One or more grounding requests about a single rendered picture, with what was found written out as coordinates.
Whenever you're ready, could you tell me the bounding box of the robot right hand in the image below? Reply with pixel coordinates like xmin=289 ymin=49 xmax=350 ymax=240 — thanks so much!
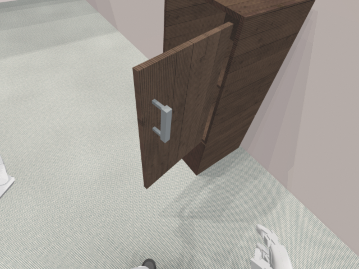
xmin=251 ymin=224 xmax=293 ymax=269

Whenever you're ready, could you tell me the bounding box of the handle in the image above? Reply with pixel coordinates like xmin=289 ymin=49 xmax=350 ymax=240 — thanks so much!
xmin=152 ymin=99 xmax=172 ymax=143

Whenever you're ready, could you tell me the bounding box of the cupboard door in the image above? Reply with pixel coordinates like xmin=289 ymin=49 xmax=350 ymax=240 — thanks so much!
xmin=132 ymin=22 xmax=233 ymax=189

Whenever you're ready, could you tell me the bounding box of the robot left hand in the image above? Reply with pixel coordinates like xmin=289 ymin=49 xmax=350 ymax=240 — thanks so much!
xmin=0 ymin=155 xmax=15 ymax=199

